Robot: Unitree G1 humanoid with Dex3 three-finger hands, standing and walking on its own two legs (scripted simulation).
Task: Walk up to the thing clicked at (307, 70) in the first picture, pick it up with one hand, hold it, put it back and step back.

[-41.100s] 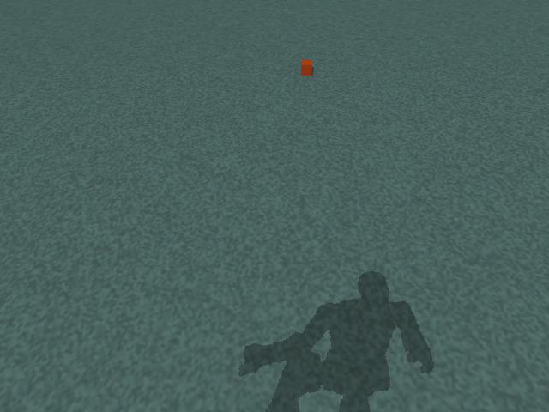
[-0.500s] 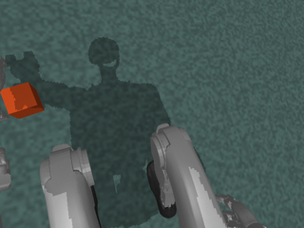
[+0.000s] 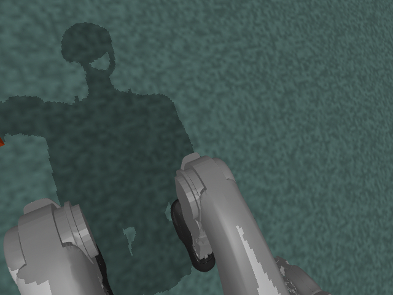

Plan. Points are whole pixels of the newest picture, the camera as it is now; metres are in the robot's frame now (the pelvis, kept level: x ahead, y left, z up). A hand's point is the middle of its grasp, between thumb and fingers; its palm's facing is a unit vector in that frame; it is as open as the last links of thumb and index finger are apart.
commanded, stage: rest palm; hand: left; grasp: from above
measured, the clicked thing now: out of the picture +0.47 +0.33 -0.27
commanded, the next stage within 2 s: close in 0.90 s
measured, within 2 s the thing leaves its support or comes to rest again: neither
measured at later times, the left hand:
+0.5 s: hand out of the picture +0.46 +0.33 -0.23, palm faces -0.41 -0.17 -0.90, open 14.4 cm
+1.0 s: hand out of the picture +0.46 +0.32 -0.24, palm faces -0.42 -0.17 -0.89, open 14.2 cm
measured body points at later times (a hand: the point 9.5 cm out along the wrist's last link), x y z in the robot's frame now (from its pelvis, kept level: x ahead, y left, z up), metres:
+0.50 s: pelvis +0.00 +0.00 +0.00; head +0.27 +0.12 +0.34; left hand +0.47 +0.33 -0.17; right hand +0.05 -0.26 -0.07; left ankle +0.07 +0.14 -0.28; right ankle +0.10 -0.12 -0.28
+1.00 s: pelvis +0.00 +0.01 +0.00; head +0.27 +0.12 +0.33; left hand +0.48 +0.32 -0.19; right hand +0.03 -0.25 -0.06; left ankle +0.07 +0.14 -0.28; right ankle +0.10 -0.12 -0.28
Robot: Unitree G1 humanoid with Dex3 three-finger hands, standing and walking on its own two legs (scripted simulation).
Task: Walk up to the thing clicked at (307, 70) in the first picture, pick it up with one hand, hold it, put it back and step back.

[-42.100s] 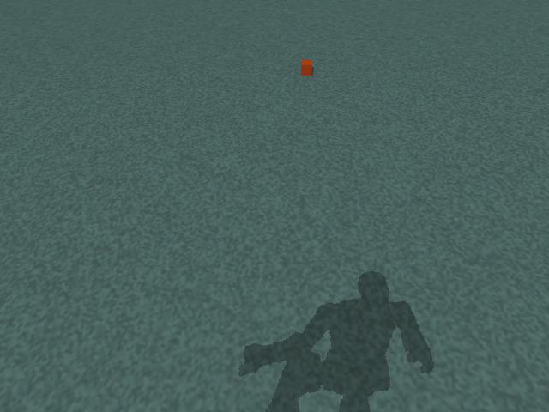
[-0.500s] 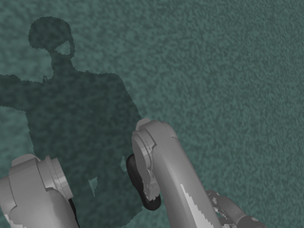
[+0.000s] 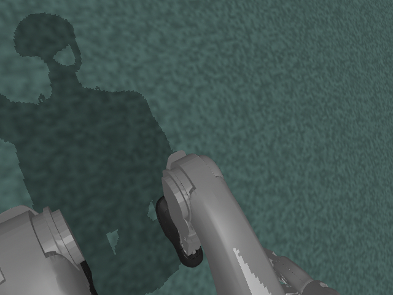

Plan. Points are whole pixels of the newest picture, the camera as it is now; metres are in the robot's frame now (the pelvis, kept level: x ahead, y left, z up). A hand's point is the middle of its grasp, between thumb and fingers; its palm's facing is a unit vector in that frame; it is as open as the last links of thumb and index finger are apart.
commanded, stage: close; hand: left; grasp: from above
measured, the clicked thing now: out of the picture +0.45 +0.35 -0.27
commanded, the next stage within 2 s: settle in 1.56 s
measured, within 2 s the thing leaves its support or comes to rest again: neither
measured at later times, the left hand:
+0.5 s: hand out of the picture +0.44 +0.34 -0.24, palm faces -0.42 -0.19 -0.89, open 13.5 cm
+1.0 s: hand out of the picture +0.45 +0.34 -0.24, palm faces -0.41 -0.18 -0.89, open 12.1 cm
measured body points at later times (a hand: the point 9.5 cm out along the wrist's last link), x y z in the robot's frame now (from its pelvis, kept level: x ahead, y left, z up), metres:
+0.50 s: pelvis +0.00 +0.00 +0.00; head +0.27 +0.13 +0.34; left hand +0.46 +0.35 -0.19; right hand +0.06 -0.25 -0.06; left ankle +0.07 +0.14 -0.27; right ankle +0.11 -0.12 -0.27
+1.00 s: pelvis +0.00 +0.00 +0.00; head +0.27 +0.13 +0.33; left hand +0.46 +0.35 -0.19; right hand +0.06 -0.25 -0.05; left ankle +0.07 +0.14 -0.27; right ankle +0.11 -0.12 -0.27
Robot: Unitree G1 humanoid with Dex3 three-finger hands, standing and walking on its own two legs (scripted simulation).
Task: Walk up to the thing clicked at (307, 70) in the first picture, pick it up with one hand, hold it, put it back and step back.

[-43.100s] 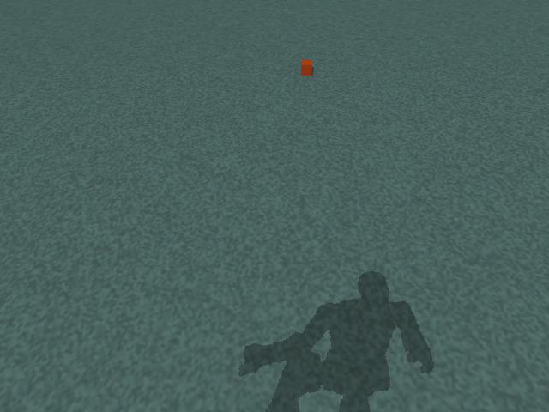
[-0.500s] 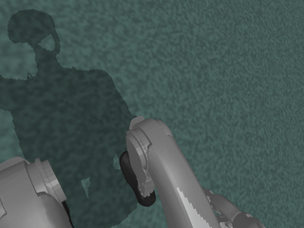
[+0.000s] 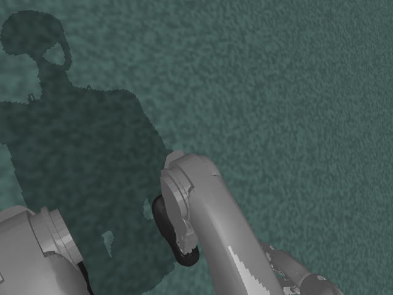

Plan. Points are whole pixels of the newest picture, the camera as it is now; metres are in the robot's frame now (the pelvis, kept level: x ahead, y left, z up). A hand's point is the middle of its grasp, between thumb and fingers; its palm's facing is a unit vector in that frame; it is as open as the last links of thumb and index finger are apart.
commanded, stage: close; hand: left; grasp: from above
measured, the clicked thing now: out of the picture +0.45 +0.35 -0.27
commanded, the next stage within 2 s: settle in 0.56 s
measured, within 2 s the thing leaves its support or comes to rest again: leaves its support in 1.02 s
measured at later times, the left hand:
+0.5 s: hand out of the picture +0.44 +0.35 -0.24, palm faces -0.41 -0.18 -0.90, open 11.2 cm
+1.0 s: hand out of the picture +0.45 +0.35 -0.24, palm faces -0.39 -0.18 -0.90, open 11.0 cm
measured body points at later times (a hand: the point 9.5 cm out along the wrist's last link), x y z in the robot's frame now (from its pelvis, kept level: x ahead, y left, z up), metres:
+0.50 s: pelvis +0.00 +0.00 +0.00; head +0.27 +0.13 +0.33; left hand +0.46 +0.35 -0.19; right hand +0.06 -0.25 -0.06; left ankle +0.07 +0.13 -0.28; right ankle +0.11 -0.12 -0.28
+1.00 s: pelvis +0.00 +0.00 +0.00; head +0.27 +0.14 +0.33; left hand +0.46 +0.36 -0.19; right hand +0.07 -0.25 -0.06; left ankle +0.07 +0.13 -0.28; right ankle +0.11 -0.12 -0.28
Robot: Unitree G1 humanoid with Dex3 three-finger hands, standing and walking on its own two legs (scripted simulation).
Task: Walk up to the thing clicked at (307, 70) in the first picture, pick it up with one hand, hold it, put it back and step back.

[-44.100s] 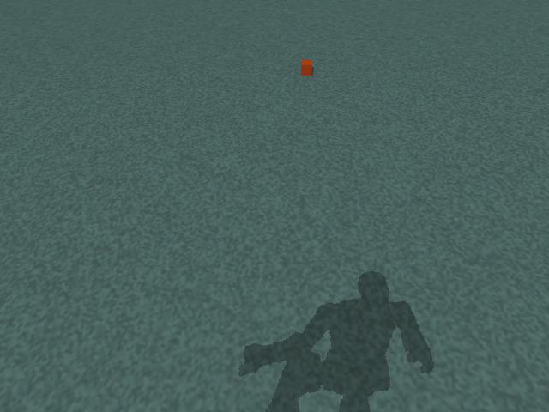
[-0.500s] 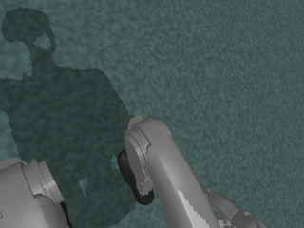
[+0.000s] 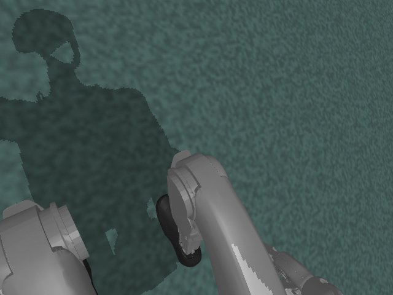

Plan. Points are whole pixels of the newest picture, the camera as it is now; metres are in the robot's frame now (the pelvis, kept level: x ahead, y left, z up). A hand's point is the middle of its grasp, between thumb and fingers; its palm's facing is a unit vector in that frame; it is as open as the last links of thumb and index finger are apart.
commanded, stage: settle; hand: left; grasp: from above
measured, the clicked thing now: out of the picture +0.45 +0.35 -0.27
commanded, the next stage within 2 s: lift in 0.54 s
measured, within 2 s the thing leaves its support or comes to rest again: leaves its support in 0.02 s
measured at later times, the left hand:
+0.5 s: hand out of the picture +0.44 +0.36 -0.15, palm faces -0.44 -0.15 -0.89, open 11.0 cm
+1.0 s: hand out of the picture +0.41 +0.36 -0.07, palm faces -0.44 -0.17 -0.88, open 11.0 cm
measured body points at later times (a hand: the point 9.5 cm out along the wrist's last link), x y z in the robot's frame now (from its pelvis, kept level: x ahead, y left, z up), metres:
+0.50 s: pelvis +0.00 -0.01 +0.02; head +0.24 +0.10 +0.39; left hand +0.46 +0.36 -0.09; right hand +0.10 -0.26 -0.08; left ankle +0.07 +0.13 -0.28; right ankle +0.11 -0.12 -0.28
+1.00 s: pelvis -0.01 -0.01 +0.06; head +0.21 +0.08 +0.45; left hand +0.42 +0.36 -0.02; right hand +0.09 -0.27 -0.04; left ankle +0.07 +0.13 -0.28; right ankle +0.11 -0.12 -0.28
